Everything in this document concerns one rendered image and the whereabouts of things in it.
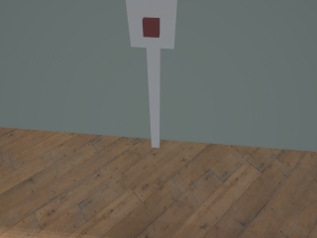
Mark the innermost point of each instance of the panel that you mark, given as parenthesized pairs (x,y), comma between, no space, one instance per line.
(165,10)

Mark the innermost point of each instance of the button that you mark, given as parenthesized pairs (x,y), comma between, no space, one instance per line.
(151,27)

